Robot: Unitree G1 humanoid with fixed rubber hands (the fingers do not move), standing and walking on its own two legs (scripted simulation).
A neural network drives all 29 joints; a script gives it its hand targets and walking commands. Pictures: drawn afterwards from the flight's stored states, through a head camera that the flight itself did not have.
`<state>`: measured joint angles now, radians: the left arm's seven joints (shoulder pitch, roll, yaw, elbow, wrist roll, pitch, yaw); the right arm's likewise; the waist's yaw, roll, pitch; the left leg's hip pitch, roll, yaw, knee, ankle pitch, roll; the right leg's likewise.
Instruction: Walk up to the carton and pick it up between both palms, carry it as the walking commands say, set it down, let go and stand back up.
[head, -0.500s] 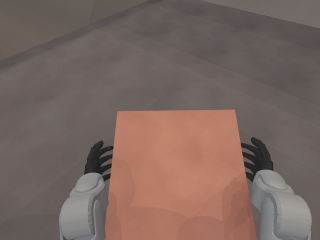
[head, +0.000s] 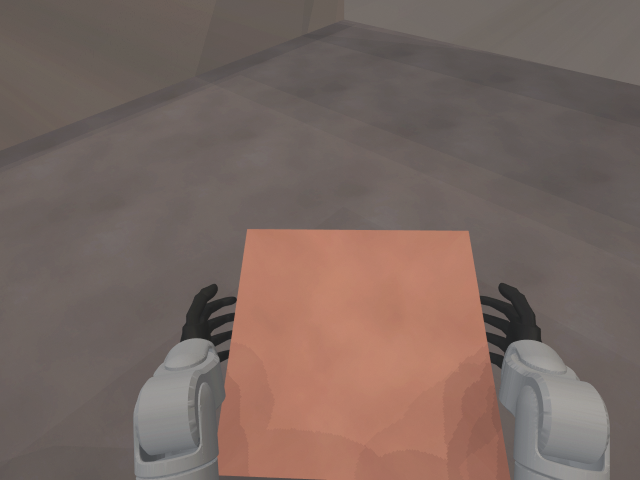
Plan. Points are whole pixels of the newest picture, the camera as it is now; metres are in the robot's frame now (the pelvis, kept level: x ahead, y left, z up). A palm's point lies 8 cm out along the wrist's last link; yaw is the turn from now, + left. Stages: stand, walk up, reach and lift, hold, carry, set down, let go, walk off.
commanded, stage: carry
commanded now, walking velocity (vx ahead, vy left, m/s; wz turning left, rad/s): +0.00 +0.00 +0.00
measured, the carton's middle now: (354, 357) +0.28 -0.01 +0.01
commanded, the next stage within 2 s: none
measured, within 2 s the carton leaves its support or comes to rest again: neither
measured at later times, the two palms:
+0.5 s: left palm (185, 374) +0.22 +0.18 +0.08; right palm (505, 360) +0.23 -0.17 +0.09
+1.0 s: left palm (192, 354) +0.25 +0.18 +0.08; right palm (498, 339) +0.25 -0.17 +0.08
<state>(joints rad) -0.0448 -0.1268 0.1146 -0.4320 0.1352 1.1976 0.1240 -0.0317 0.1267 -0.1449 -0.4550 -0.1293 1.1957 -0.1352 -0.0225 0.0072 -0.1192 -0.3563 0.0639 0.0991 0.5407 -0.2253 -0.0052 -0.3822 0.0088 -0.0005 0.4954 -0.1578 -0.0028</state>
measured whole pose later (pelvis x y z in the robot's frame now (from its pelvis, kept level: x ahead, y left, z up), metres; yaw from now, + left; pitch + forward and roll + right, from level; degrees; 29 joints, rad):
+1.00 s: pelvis +0.00 +0.00 +0.00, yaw +0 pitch +3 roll +0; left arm -0.05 -0.13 0.14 -0.37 0.14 1.09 0.11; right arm -0.07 0.13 -0.15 -0.36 -0.14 1.08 -0.11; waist 0.00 -0.01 -0.10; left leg -0.38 0.05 0.10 0.56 -0.23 0.00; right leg -0.41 0.00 0.00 0.53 -0.17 0.00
